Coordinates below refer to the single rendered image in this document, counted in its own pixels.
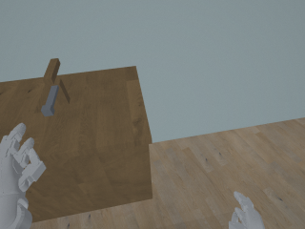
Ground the robot left forearm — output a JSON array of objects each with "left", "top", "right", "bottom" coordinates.
[{"left": 0, "top": 193, "right": 32, "bottom": 229}]

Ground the tap lever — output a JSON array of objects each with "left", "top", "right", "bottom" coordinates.
[{"left": 41, "top": 85, "right": 59, "bottom": 116}]

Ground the robot right hand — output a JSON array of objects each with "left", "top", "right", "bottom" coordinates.
[{"left": 228, "top": 191, "right": 265, "bottom": 229}]

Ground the robot left hand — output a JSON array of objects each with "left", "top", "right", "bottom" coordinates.
[{"left": 0, "top": 123, "right": 47, "bottom": 198}]

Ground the counter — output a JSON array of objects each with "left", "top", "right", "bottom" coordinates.
[{"left": 0, "top": 58, "right": 153, "bottom": 223}]

